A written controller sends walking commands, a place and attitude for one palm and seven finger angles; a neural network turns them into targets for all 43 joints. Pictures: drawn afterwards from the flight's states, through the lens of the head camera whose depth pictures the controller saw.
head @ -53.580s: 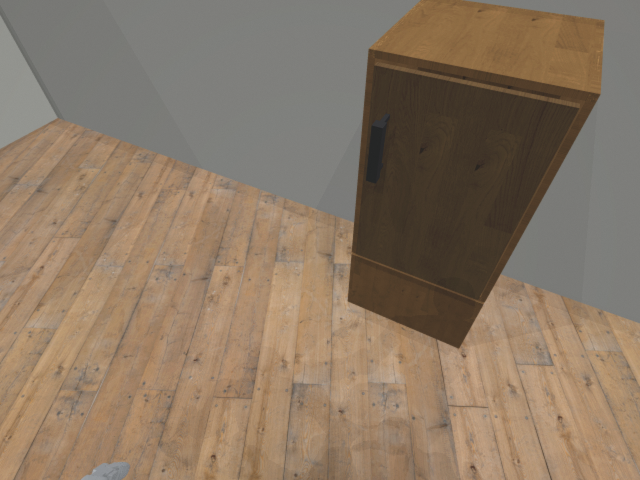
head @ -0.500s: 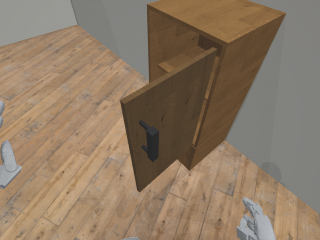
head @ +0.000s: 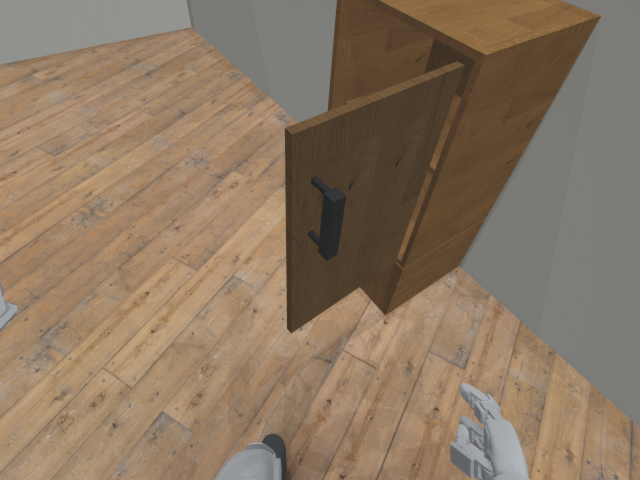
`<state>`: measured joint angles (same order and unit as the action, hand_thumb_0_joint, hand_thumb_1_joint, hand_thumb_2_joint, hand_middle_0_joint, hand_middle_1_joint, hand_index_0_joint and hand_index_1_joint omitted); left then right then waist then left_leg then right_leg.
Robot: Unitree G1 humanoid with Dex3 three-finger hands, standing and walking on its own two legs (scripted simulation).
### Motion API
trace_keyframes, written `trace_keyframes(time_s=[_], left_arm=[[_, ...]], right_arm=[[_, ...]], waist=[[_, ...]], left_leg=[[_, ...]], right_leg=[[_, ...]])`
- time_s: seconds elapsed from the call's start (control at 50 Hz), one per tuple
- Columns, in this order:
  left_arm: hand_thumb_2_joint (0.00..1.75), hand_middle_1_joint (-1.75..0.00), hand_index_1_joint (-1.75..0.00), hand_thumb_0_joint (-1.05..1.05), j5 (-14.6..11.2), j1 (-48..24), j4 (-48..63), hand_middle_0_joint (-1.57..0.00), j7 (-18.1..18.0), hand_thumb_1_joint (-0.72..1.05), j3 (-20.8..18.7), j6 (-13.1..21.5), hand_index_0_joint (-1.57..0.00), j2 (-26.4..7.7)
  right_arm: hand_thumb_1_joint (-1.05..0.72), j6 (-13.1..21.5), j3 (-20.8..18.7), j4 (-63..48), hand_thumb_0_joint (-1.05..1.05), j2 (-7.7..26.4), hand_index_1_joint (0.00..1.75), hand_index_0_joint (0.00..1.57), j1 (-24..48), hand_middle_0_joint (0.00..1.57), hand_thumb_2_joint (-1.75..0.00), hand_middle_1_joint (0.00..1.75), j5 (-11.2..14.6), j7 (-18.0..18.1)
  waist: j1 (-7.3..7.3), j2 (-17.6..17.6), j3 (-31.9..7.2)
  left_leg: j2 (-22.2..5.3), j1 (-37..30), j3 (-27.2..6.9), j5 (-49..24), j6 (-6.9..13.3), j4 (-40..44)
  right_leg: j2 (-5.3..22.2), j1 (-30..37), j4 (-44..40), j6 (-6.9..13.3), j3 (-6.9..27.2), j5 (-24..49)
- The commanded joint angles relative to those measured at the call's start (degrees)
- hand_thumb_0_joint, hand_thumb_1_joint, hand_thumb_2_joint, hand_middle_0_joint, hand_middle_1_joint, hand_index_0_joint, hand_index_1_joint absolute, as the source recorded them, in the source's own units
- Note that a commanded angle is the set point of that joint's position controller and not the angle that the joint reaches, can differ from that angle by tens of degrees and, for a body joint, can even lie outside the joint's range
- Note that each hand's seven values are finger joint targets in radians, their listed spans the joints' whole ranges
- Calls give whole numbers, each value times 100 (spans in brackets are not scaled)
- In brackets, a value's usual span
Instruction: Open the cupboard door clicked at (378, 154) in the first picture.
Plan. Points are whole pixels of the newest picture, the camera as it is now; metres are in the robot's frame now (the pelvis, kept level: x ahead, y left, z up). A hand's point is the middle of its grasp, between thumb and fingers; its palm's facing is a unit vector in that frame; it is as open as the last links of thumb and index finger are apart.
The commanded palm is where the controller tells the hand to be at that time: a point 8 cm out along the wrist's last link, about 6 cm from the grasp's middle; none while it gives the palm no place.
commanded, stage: stop stepping back and stand still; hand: left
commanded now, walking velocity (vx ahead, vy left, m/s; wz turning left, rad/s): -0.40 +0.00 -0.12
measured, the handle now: (322, 218) +0.52 +0.04 -0.01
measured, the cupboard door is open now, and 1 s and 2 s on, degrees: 93 93 93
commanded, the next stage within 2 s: let the arm hang, fingers relaxed in 0.82 s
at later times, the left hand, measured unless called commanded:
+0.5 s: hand out of the picture +0.11 +0.25 +0.20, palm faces +0.31 -0.79 -0.52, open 7.4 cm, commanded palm +0.06 +0.30 +0.20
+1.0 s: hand (50, 433) +0.13 +0.25 +0.11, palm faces +0.19 -0.82 -0.53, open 7.4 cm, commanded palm none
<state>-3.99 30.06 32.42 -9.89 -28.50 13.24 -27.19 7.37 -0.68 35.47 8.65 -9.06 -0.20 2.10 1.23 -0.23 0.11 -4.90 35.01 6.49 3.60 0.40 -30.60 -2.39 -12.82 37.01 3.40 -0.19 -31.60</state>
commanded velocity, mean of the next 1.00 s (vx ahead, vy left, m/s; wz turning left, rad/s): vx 0.14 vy -0.02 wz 0.00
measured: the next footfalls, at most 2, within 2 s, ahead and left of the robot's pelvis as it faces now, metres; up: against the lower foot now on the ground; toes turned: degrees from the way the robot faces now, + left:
left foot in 0.18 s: +0.07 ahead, +0.10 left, +0.00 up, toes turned -1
right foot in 0.46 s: -0.08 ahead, -0.06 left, +0.00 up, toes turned -9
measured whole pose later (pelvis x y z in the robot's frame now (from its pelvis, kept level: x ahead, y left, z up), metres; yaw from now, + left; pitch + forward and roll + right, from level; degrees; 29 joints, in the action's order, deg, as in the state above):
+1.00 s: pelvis -0.11 +0.01 +0.01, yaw -4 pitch +0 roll +1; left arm 1.3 21.5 6.1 -3.6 -14.9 7.3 -22.6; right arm 6.0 -0.7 43.6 11.8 -12.8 -0.6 0.5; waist -0.6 3.7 -1.7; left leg -3.6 21.0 2.6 20.1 -1.1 -39.9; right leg -1.0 -16.7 35.9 4.5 -5.9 -19.6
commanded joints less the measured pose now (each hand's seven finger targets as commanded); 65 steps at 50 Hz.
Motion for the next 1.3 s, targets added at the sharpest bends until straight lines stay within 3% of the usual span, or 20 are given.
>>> trace_keyframes(time_s=[0.0,0.06,0.1,0.14,0.2,0.26,0.34,0.4,0.44,0.46,0.66,0.74,0.88,0.9,0.98,1.04,1.1,1.14,1.18,1.28], left_arm=[[90,-30,-30,0,224,-825,1136,-20,-109,90,-532,462,-20,-1222],[90,-30,-30,0,217,-711,825,-20,-29,90,-265,108,-20,-821],[90,-30,-30,0,162,-678,763,-20,-6,90,-190,23,-20,-692],[90,-30,-30,0,164,-700,1208,-20,-29,90,-263,151,-20,-808],[90,-30,-30,0,69,-180,1164,-20,-39,90,-504,195,-20,-875],[90,-30,-30,0,188,478,1237,-20,-94,90,-268,107,-20,-565],[90,-30,-30,0,163,549,1182,-20,-123,90,-185,-42,-20,-607],[90,-30,-30,0,194,403,898,-20,-106,90,-388,-166,-20,-919],[90,-30,-30,0,136,-195,978,-20,-85,90,-561,-94,-20,-1179],[90,-30,-30,0,131,-315,679,-20,-80,90,-504,-46,-20,-1056],[90,-30,-30,0,277,-734,568,-20,-102,90,-117,247,-20,-740],[90,-30,-30,0,211,-343,927,-20,-80,90,-444,342,-20,-872],[90,-30,-30,0,209,211,468,-20,-21,90,-407,167,-20,-682],[90,-30,-30,0,605,-349,-3904,-20,801,90,2323,-734,-20,682],[90,-30,-30,0,626,-911,-4814,-20,980,90,2206,-1257,-20,792],[90,-30,-30,0,634,-1060,-5969,-20,869,90,2260,-1263,-20,667],[90,-30,-30,0,540,-1485,-7020,-20,811,90,2391,-1290,-20,624],[90,-30,-30,0,484,-1472,-7573,-20,822,90,2507,-1301,-20,914],[90,-30,-30,0,471,-1476,-8187,-20,843,90,2560,-1343,-20,961],[90,-30,-30,0,455,-1329,-9008,-20,863,90,2615,-1262,-20,1075]], right_arm=[[-90,164,-180,-477,0,795,30,20,424,20,-90,30,-242,55],[-90,88,-162,-803,0,766,30,20,456,20,-90,30,10,261],[-90,81,-126,-762,0,901,30,20,361,20,-90,30,10,357],[-90,275,-183,-907,0,1124,30,20,255,20,-90,30,22,337],[-90,516,-190,-881,0,943,30,20,211,20,-90,30,-47,246],[-90,471,-131,-875,0,915,30,20,226,20,-90,30,-44,144],[-90,363,-164,-883,0,992,30,20,154,20,-90,30,-107,210],[-90,158,-193,-851,0,946,30,20,108,20,-90,30,-138,301],[-90,38,-201,-729,0,987,30,20,69,20,-90,30,-153,277],[-90,85,-221,-631,0,993,30,20,-21,20,-90,30,-115,260],[-90,424,-164,-629,0,953,30,20,27,20,-90,30,-81,432],[-90,459,-191,-616,0,1001,30,20,-101,20,-90,30,-77,319],[-90,465,-195,-696,0,1009,30,20,-24,20,-90,30,-1,182],[-90,535,-411,800,0,1270,30,20,169,20,-90,30,24,-262],[-90,-543,-225,450,0,897,30,20,-315,20,-90,30,-109,-184],[-90,-766,-252,583,0,839,30,20,-84,20,-90,30,-153,-156],[-90,-858,-189,1113,0,764,30,20,-471,20,-90,30,-137,-125],[-90,-774,-104,1444,0,922,30,20,-451,20,-90,30,-192,-83],[-90,-811,-35,1695,0,804,30,20,-134,20,-90,30,-141,-54],[-90,-826,-27,2189,0,602,30,20,-582,20,-90,30,-120,10]], waist=[[11,-792,-333],[-170,-1360,-485],[-288,1,-509],[-71,1562,-803],[-175,1694,-783],[-146,1129,-531],[-173,1580,-425],[-210,642,-386],[-161,-716,-211],[-177,-900,-190],[-138,-167,205],[-210,1618,-294],[-204,339,-100],[-348,-544,-395],[-163,-1751,-107],[-36,-1674,-152],[-268,-883,-381],[-166,491,-488],[-130,1211,55],[-172,831,-6]], left_leg=[[413,-1145,-533,2326,-450,-3258],[346,-1330,-518,1816,-222,-1708],[539,-2382,-259,647,-158,345],[-817,-2938,-1732,-483,214,1286],[-1334,-2369,-3020,3446,257,2713],[-948,-1708,-1837,3318,274,2681],[-578,-1538,-1063,3203,24,2579],[4,-1238,-482,2642,-41,944],[316,-717,-471,1635,-118,-1963],[328,-173,-643,1675,-187,-2773],[303,-2267,0,1546,154,283],[-1301,-2833,-2461,882,849,1515],[-262,-1252,-547,1503,161,432],[-79,-1339,-299,844,-103,-1091],[320,-646,-429,2530,-32,-1594],[464,-780,-353,2477,-52,-1270],[362,-2024,-457,1064,-34,8],[-311,-2721,-1079,-993,223,400],[-259,-2198,-1034,215,195,699],[-147,-2340,-834,657,101,879]], right_leg=[[2409,-1870,-2749,949,2646,2941],[1432,-389,-1254,377,1157,5289],[956,-515,-887,-37,665,4043],[223,-738,-83,-434,252,1053],[-43,-855,1314,-422,440,224],[-53,-166,833,-364,-92,614],[-295,657,-559,-227,-745,345],[214,956,-1981,85,-177,715],[2134,-238,-2991,971,2360,-423],[2193,-177,-2983,1044,2481,-830],[1205,-671,-1945,410,961,-143],[172,-1159,590,-351,-143,351],[391,489,-1381,-260,249,1927],[1406,-287,-1020,40,749,3294],[1687,359,-900,635,701,5584],[1618,1126,-833,639,621,7003],[1319,800,-914,290,410,5485],[882,224,-980,-148,202,3397],[766,151,-1577,-120,243,2030],[868,444,-2058,-22,318,2276]])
